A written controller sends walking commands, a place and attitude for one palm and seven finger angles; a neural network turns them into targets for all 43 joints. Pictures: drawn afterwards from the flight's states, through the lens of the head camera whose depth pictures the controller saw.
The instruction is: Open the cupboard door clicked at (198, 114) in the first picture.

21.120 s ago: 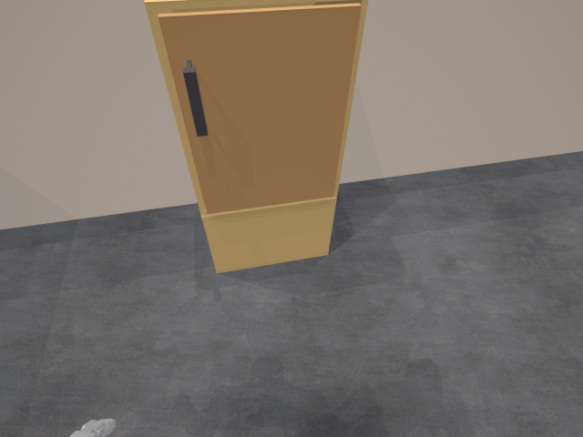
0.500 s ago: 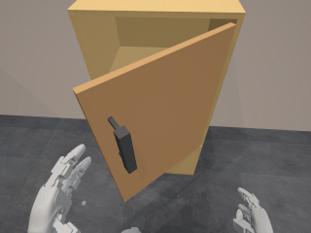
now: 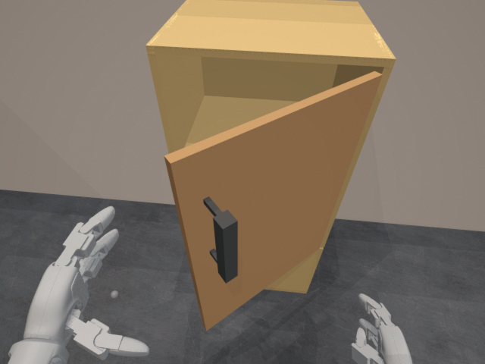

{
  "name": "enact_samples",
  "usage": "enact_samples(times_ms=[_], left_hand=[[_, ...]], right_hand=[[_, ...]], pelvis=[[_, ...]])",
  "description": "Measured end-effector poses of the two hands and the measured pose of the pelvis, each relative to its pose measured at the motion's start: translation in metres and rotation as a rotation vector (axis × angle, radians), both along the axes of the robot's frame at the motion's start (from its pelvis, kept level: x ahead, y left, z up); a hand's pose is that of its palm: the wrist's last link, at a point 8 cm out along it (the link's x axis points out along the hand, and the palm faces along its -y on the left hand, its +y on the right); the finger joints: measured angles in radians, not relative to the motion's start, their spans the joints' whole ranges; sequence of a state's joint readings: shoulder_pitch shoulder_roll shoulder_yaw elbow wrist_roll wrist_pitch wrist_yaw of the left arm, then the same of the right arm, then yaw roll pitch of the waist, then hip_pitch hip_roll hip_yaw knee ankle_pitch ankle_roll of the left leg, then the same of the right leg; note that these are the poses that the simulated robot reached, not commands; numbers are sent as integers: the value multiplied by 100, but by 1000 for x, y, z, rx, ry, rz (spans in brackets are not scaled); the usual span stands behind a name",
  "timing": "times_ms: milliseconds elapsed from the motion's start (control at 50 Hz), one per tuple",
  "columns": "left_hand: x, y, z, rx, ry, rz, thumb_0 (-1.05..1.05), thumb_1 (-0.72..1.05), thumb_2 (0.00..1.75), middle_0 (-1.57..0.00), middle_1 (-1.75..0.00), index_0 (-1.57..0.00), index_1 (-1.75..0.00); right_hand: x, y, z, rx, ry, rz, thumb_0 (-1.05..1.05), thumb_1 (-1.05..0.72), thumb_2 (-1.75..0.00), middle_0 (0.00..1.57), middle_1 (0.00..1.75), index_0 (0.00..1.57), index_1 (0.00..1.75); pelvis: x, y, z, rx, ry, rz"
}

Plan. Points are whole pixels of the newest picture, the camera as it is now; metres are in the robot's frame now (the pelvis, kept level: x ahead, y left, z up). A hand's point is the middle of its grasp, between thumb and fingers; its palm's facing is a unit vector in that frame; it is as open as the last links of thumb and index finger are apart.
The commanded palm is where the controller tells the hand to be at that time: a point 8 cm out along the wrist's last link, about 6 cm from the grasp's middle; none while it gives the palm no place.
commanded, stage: draw the hand back to the body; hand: left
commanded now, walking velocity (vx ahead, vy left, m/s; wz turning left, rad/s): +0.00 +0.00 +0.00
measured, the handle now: (219, 240) +0.30 +0.08 +0.07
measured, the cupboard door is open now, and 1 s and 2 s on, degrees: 42 42 42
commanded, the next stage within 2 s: step back with the hand held close in 1.00 s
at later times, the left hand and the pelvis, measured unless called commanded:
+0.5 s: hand (68, 238) +0.22 +0.25 +0.17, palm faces +0.36 -0.85 -0.39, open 10.5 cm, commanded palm +0.17 +0.29 +0.19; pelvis +0.02 +0.01 +0.04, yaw -2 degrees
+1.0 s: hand (80, 227) +0.22 +0.23 +0.19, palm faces +0.40 -0.83 -0.39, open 7.4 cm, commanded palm +0.17 +0.27 +0.21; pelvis +0.02 -0.02 +0.04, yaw -2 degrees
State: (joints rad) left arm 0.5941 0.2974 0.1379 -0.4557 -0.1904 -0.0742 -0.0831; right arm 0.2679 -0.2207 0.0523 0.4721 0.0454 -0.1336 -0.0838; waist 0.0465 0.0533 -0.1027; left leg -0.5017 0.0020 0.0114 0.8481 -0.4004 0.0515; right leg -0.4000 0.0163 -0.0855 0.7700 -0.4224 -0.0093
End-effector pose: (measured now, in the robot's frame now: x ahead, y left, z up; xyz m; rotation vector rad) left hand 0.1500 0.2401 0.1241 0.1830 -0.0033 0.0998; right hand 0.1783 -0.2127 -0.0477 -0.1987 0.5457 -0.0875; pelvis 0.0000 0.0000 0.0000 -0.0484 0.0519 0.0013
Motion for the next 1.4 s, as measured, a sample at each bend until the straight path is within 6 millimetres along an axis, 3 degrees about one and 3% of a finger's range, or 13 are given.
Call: enact_samples(times_ms=[140,380,660,760,940,1140,1220,1400], left_hand=[[3,17,16,116,23,152,-1,-22,42,-16,-30,-17,-30],[21,39,51,209,-42,219,0,18,59,-18,-30,-18,-30],[32,52,84,271,-140,306,1,66,80,-20,-30,-20,-30],[33,46,83,260,-136,317,1,79,86,-20,-30,-21,-30],[32,28,80,256,-119,288,1,88,89,-20,-30,-21,-30],[28,20,83,262,-129,293,1,89,90,-21,-30,-21,-30],[29,23,93,314,-165,282,1,89,90,-21,-30,-21,-30],[30,25,80,351,-100,189,1,89,90,-21,-30,-21,-30]], right_hand=[[-2,7,10,-19,44,-11,2,-90,-90,20,30,20,30],[8,9,14,-15,89,4,2,-90,-90,20,30,21,30],[18,-9,13,-10,120,-6,2,-90,-90,20,30,21,30],[17,-19,11,-5,128,-15,2,-90,-90,20,30,20,30],[14,-34,10,-8,133,-31,2,-90,-90,20,30,20,30],[13,-43,9,2,129,-34,2,-90,-90,20,30,20,30],[11,-47,10,2,138,-47,2,-90,-90,20,30,20,30],[-16,-59,14,-23,171,-155,1,-90,-90,20,30,20,30]], pelvis=[[6,7,17,10,-46,-10],[20,13,32,26,-94,-24],[25,-1,38,34,-114,-28],[25,-7,38,37,-117,-30],[25,-20,39,39,-124,-29],[22,-30,39,41,-130,-29],[18,-31,38,32,-105,-34],[1,-18,38,33,-65,-63]])
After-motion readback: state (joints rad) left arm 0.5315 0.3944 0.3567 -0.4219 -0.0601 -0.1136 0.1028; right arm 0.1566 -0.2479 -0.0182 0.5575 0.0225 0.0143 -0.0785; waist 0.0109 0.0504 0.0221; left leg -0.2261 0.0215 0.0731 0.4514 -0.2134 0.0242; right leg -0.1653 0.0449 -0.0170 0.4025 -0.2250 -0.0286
